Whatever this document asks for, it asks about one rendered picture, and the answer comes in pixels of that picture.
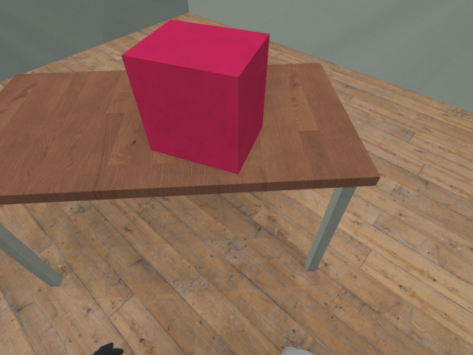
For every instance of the table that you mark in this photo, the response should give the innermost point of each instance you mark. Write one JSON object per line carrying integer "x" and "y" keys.
{"x": 70, "y": 136}

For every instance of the carton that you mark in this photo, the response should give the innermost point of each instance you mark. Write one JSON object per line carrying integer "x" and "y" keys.
{"x": 200, "y": 91}

